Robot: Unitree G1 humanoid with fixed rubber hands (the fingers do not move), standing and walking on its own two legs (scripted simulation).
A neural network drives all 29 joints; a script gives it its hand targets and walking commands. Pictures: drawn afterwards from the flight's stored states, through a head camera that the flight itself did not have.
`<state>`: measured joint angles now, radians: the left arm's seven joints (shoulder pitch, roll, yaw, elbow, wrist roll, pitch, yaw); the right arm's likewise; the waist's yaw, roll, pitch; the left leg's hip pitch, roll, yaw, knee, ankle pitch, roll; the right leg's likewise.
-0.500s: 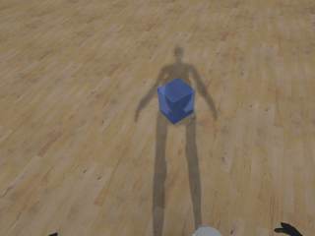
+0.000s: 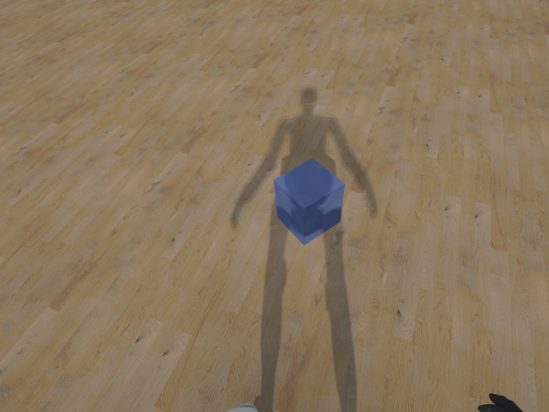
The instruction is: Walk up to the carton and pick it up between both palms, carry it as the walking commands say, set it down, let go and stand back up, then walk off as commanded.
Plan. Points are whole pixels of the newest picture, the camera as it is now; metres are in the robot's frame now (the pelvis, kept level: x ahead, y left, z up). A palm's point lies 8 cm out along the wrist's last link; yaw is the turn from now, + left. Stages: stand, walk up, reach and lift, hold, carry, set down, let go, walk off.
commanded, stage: walk up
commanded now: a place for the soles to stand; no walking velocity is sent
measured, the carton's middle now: (308, 201) +1.02 -0.09 -0.64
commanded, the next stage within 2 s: none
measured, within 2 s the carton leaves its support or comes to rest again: neither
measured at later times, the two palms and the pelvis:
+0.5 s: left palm (61, 406) +0.17 +0.36 -0.08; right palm (491, 357) +0.21 -0.29 -0.08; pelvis +0.12 +0.03 +0.01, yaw +0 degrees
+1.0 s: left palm (100, 331) +0.28 +0.33 -0.08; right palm (467, 301) +0.31 -0.30 -0.10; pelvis +0.23 +0.01 +0.00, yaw -2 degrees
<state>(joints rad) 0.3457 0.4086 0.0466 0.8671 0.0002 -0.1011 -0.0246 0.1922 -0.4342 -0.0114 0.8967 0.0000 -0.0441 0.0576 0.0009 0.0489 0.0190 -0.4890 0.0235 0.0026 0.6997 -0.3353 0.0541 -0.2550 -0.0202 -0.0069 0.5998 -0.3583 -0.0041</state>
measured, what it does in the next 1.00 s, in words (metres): walks ahead: left foot, then right foot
